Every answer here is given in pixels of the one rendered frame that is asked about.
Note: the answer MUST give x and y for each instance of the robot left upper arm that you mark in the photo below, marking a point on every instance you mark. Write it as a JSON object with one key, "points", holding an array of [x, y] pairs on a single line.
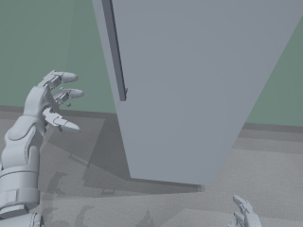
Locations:
{"points": [[27, 220]]}

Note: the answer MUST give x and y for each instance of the handle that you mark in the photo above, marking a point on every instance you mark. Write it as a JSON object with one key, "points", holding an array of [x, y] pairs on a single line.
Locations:
{"points": [[110, 21]]}

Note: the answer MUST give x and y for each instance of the right robot hand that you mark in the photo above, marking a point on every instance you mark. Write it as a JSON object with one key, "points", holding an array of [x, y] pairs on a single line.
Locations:
{"points": [[247, 218]]}

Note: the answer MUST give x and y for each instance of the left robot hand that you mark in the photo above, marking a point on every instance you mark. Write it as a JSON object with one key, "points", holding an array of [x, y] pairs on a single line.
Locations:
{"points": [[40, 99]]}

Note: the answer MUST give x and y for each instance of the fridge door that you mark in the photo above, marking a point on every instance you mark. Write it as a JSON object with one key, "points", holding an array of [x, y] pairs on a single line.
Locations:
{"points": [[193, 70]]}

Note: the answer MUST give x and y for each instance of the robot left forearm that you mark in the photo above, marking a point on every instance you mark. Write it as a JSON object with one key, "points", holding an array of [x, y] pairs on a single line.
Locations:
{"points": [[20, 167]]}

